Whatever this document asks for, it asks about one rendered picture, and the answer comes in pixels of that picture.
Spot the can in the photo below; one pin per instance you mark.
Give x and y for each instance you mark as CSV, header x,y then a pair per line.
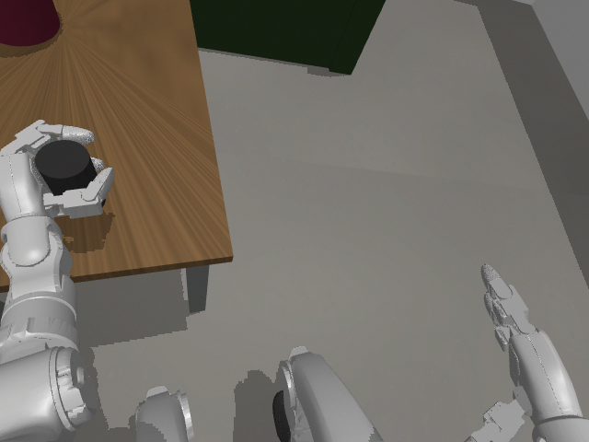
x,y
65,165

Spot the right robot arm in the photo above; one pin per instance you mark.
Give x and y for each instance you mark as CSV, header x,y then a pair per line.
x,y
567,428

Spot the left robot hand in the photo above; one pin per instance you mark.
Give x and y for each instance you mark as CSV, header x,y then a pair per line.
x,y
24,192

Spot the coffee table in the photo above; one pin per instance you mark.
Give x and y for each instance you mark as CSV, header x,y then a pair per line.
x,y
128,71

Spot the right robot hand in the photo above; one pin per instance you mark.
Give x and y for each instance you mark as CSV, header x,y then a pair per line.
x,y
543,388

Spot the right robot foot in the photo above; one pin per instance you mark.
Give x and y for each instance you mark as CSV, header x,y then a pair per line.
x,y
280,420

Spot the armchair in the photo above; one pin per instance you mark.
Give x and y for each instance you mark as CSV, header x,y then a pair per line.
x,y
324,33

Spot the left robot arm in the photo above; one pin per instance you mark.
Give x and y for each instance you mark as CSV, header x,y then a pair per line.
x,y
45,391

